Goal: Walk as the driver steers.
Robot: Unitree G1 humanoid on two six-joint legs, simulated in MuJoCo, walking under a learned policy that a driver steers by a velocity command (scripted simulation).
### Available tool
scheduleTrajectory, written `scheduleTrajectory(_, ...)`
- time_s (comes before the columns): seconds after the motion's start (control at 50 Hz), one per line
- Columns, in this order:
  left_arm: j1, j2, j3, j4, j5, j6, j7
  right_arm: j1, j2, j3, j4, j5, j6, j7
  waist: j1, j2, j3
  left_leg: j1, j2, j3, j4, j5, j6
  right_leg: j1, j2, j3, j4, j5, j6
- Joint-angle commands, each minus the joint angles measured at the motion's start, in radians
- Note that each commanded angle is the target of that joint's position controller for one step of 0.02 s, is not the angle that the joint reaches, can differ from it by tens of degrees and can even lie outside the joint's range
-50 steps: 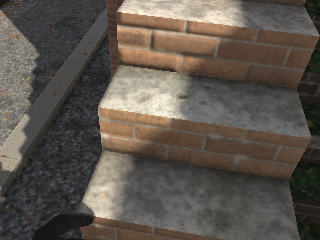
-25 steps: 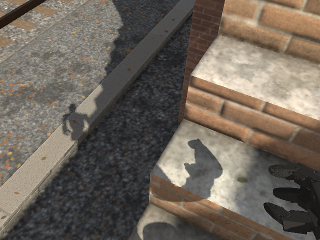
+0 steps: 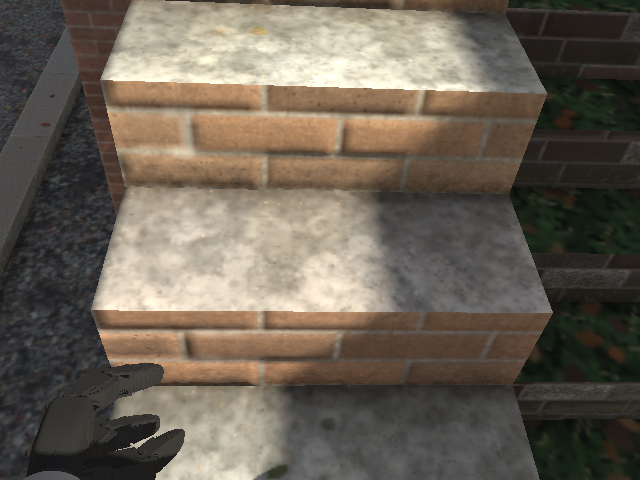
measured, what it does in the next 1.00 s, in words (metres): climbs: right foot 0.19 m higher, then left foot 0.20 m higher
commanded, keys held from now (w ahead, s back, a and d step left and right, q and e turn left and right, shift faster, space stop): e+shift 0.38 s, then shift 0.02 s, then q+shift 0.34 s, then w+q+shift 0.26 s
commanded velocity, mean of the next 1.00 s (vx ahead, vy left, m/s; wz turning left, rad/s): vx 0.15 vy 0.00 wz -0.20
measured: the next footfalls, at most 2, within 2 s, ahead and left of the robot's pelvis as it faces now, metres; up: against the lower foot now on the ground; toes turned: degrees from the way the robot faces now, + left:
right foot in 0.02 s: +0.15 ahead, -0.12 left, +0.19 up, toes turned -2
left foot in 0.74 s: +0.35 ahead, +0.09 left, +0.39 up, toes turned -14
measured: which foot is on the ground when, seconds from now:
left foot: down 0.00-0.04, up 0.06-0.72, down 0.74-1.00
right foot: up 0.00-0.00, down 0.02-0.78, up 0.80-1.00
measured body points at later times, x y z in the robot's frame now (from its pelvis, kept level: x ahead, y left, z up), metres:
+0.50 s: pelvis +0.14 -0.04 +0.19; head +0.15 -0.07 +0.64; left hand +0.40 +0.17 +0.13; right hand +0.31 -0.31 +0.15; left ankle +0.20 +0.08 -0.19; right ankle +0.11 -0.11 -0.54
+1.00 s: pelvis +0.30 -0.02 +0.30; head +0.26 -0.02 +0.75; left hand +0.56 +0.17 +0.27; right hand +0.37 -0.30 +0.19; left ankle +0.31 +0.10 -0.35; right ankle +0.26 -0.13 -0.21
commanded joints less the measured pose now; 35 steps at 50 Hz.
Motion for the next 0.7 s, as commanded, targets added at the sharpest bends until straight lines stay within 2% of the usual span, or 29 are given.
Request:
scheduleTrajectory(0.02,0.273,0.057,0.014,0.002,-0.023,-0.040,0.019,-0.214,-0.292,-0.045,-0.166,0.068,0.035,0.022,0.183,0.244,-0.254,-0.274,0.051,-0.030,0.391,1.430,0.200,0.713,0.170,-0.029,-0.419,0.006,-0.072)
scheduleTrajectory(0.04,0.334,0.218,0.071,0.007,0.007,-0.035,0.040,-0.378,-0.270,-0.051,-0.272,0.077,0.024,0.065,0.257,0.002,-0.287,-0.621,-0.075,-0.108,0.783,0.963,0.111,0.830,0.036,0.564,-0.810,0.003,-0.153)
scheduleTrajectory(0.06,0.272,0.338,0.115,-0.025,0.021,-0.014,0.050,-0.511,-0.218,-0.052,-0.372,0.062,0.012,0.102,0.244,-0.166,-0.379,-0.793,-0.270,-0.316,1.236,0.012,0.058,0.809,-0.101,1.147,-1.308,-0.057,-0.177)
scheduleTrajectory(0.08,0.088,0.300,0.093,-0.059,0.037,-0.004,0.052,-0.438,-0.108,-0.025,-0.388,0.029,-0.003,0.118,0.154,-0.113,-0.364,-0.799,-0.296,-0.464,1.589,0.023,0.065,0.625,-0.117,1.188,-1.397,-0.259,-0.134)
scheduleTrajectory(0.1,0.012,0.235,0.065,-0.028,0.057,-0.011,0.055,-0.440,-0.025,-0.004,-0.415,0.016,0.004,0.101,0.084,-0.165,-0.207,-0.861,-0.301,-0.476,1.736,0.104,0.094,0.437,-0.078,1.016,-1.347,-0.308,-0.113)
scheduleTrajectory(0.12,-0.015,0.171,0.042,0.027,0.073,-0.034,0.064,-0.421,0.017,0.014,-0.426,0.006,0.008,0.072,0.037,-0.219,-0.042,-0.940,-0.304,-0.447,1.778,0.131,0.112,0.315,-0.034,0.857,-1.260,-0.220,-0.101)
scheduleTrajectory(0.14,-0.001,0.122,0.026,0.075,0.069,-0.058,0.066,-0.425,0.049,0.027,-0.418,0.002,0.017,0.039,0.001,-0.196,0.055,-1.003,-0.313,-0.450,1.844,0.146,0.130,0.264,0.001,0.748,-1.198,-0.142,-0.106)
scheduleTrajectory(0.16,-0.010,0.075,0.011,0.089,0.058,-0.077,0.058,-0.383,0.051,0.037,-0.390,-0.007,0.022,0.022,-0.024,-0.150,0.065,-0.988,-0.320,-0.458,1.846,0.184,0.137,0.238,0.036,0.652,-1.152,-0.068,-0.100)
scheduleTrajectory(0.18,-0.021,0.051,0.004,0.095,0.050,-0.083,0.055,-0.336,0.056,0.047,-0.386,-0.023,0.034,0.011,-0.068,-0.118,0.059,-0.956,-0.294,-0.477,1.737,0.223,0.135,0.230,0.065,0.531,-1.107,0.102,-0.104)
scheduleTrajectory(0.2,0.020,0.053,0.007,0.108,0.052,-0.097,0.050,-0.342,0.032,0.047,-0.388,-0.023,0.033,0.002,-0.055,-0.063,0.060,-0.963,-0.313,-0.465,1.673,0.190,0.136,0.262,0.070,0.521,-1.110,0.234,-0.115)
scheduleTrajectory(0.22,0.039,0.061,0.011,0.117,0.050,-0.108,0.049,-0.355,0.016,0.047,-0.384,-0.017,0.034,-0.004,-0.045,-0.032,0.055,-0.975,-0.319,-0.461,1.615,0.182,0.137,0.304,0.070,0.504,-1.097,0.352,-0.120)
scheduleTrajectory(0.24,0.060,0.067,0.014,0.106,0.043,-0.116,0.057,-0.394,0.006,0.047,-0.399,0.002,0.038,-0.010,-0.021,-0.022,0.062,-0.985,-0.318,-0.451,1.475,0.141,0.141,0.367,0.054,0.524,-1.128,0.437,-0.109)
scheduleTrajectory(0.26,0.064,0.072,0.013,0.112,0.043,-0.122,0.063,-0.430,0.012,0.049,-0.416,0.011,0.047,-0.007,-0.010,-0.028,0.022,-0.944,-0.346,-0.422,1.490,0.143,0.143,0.387,0.046,0.532,-1.119,0.632,-0.125)
scheduleTrajectory(0.28,0.095,0.079,0.016,0.108,0.038,-0.139,0.066,-0.454,0.014,0.047,-0.415,0.011,0.038,-0.008,-0.002,0.017,-0.005,-0.930,-0.359,-0.402,1.455,0.138,0.132,0.426,0.009,0.555,-1.118,0.826,-0.124)
scheduleTrajectory(0.3,0.115,0.114,0.022,0.108,0.055,-0.145,0.067,-0.497,0.033,0.054,-0.429,0.015,0.022,-0.005,0.021,0.047,-0.043,-0.973,-0.377,-0.402,1.476,0.124,0.130,0.512,-0.039,0.612,-1.128,0.916,-0.136)
scheduleTrajectory(0.32,0.131,0.127,0.029,0.108,0.067,-0.148,0.075,-0.541,0.068,0.059,-0.456,0.016,0.019,-0.005,0.032,0.037,-0.082,-1.027,-0.385,-0.414,1.496,0.093,0.133,0.616,-0.052,0.650,-1.127,0.940,-0.140)
scheduleTrajectory(0.34,0.148,0.143,0.033,0.110,0.068,-0.148,0.079,-0.571,0.086,0.066,-0.466,0.017,0.017,-0.003,0.040,0.054,-0.103,-1.096,-0.394,-0.425,1.497,0.089,0.131,0.716,-0.061,0.667,-1.123,0.937,-0.140)
scheduleTrajectory(0.36,0.200,0.172,0.049,0.108,0.069,-0.147,0.080,-0.591,0.116,0.067,-0.479,0.010,0.026,-0.015,0.068,0.040,-0.131,-1.224,-0.417,-0.449,1.601,0.027,0.129,0.854,-0.083,0.714,-1.121,0.969,-0.159)
scheduleTrajectory(0.38,0.215,0.172,0.051,0.114,0.063,-0.150,0.079,-0.591,0.125,0.071,-0.479,0.007,0.040,-0.021,0.075,0.020,-0.146,-1.307,-0.417,-0.451,1.679,0.031,0.125,0.949,-0.081,0.721,-1.102,0.994,-0.162)
scheduleTrajectory(0.4,0.243,0.177,0.053,0.120,0.059,-0.150,0.084,-0.601,0.125,0.072,-0.472,0.005,0.044,-0.015,0.095,0.013,-0.163,-1.376,-0.420,-0.434,1.771,0.007,0.126,1.039,-0.083,0.695,-1.097,1.030,-0.163)
scheduleTrajectory(0.42,0.275,0.167,0.047,0.131,0.056,-0.157,0.087,-0.609,0.150,0.078,-0.472,0.008,0.053,-0.013,0.102,0.005,-0.168,-1.440,-0.420,-0.405,1.878,-0.016,0.120,1.090,-0.101,0.676,-1.087,1.103,-0.163)
scheduleTrajectory(0.48,0.321,0.134,0.027,0.160,0.042,-0.168,0.107,-0.656,0.156,0.080,-0.480,0.022,0.063,-0.011,0.117,-0.030,-0.132,-1.489,-0.385,-0.363,2.019,-0.092,0.106,1.108,-0.117,0.590,-1.100,1.152,-0.156)
scheduleTrajectory(0.52,0.333,0.116,0.009,0.174,0.035,-0.184,0.115,-0.641,0.157,0.085,-0.474,0.034,0.073,0.001,0.119,-0.010,-0.122,-1.436,-0.358,-0.364,1.963,-0.153,0.107,1.072,-0.138,0.567,-1.126,1.149,-0.137)
scheduleTrajectory(0.58,0.325,0.139,0.006,0.172,0.044,-0.197,0.124,-0.636,0.163,0.084,-0.497,0.037,0.101,0.004,0.102,0.008,-0.100,-1.386,-0.334,-0.379,1.867,-0.203,0.135,1.034,-0.171,0.541,-1.151,1.199,-0.120)
scheduleTrajectory(0.62,0.357,0.154,0.007,0.197,0.060,-0.199,0.121,-0.639,0.176,0.089,-0.503,0.035,0.114,0.012,0.109,-0.013,-0.069,-1.335,-0.325,-0.357,1.724,-0.216,0.149,0.992,-0.169,0.508,-1.202,1.098,-0.112)
scheduleTrajectory(0.64,0.329,0.167,0.007,0.197,0.060,-0.196,0.125,-0.631,0.182,0.095,-0.522,0.040,0.115,0.016,0.082,-0.046,-0.041,-1.223,-0.285,-0.431,1.613,-0.331,0.182,0.914,-0.222,0.515,-1.264,1.207,-0.095)
scheduleTrajectory(0.66,0.293,0.171,0.005,0.198,0.062,-0.191,0.123,-0.608,0.171,0.094,-0.524,0.040,0.115,0.017,0.056,-0.061,-0.053,-1.150,-0.277,-0.449,1.518,-0.389,0.201,0.899,-0.229,0.476,-1.277,1.270,-0.087)
scheduleTrajectory(0.68,0.265,0.187,0.010,0.211,0.051,-0.172,0.113,-0.577,0.158,0.104,-0.514,0.058,0.112,0.026,0.037,-0.083,-0.055,-0.944,-0.305,-0.304,1.121,-0.665,0.234,0.804,-0.185,0.357,-1.371,1.256,-0.084)
scheduleTrajectory(0.7,0.335,0.203,0.027,0.236,0.029,-0.160,0.101,-0.554,0.127,0.086,-0.478,0.067,0.106,0.035,0.063,-0.130,-0.078,-0.709,-0.347,-0.212,1.006,-0.666,0.265,0.719,-0.164,0.309,-1.413,1.451,-0.107)
Over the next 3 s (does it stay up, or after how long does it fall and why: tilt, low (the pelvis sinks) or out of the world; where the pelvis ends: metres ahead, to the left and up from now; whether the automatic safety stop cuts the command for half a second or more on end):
stays up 1.04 -0.08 0.83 its command is cut before an obstacle after 1.5 s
